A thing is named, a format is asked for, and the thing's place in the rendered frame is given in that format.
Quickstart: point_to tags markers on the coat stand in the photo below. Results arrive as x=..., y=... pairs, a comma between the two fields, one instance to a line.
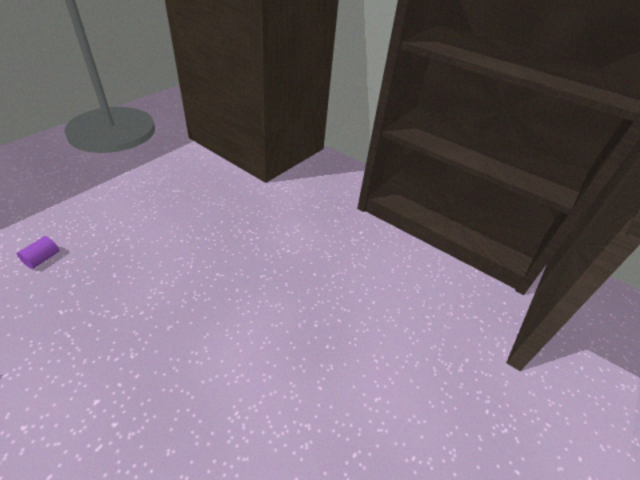
x=108, y=129

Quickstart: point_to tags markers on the bookshelf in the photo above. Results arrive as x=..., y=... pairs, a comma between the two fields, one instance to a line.
x=499, y=122

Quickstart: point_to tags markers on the can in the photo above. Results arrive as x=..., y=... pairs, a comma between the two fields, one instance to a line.
x=38, y=252

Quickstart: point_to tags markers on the desk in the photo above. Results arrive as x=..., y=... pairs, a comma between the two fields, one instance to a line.
x=604, y=237

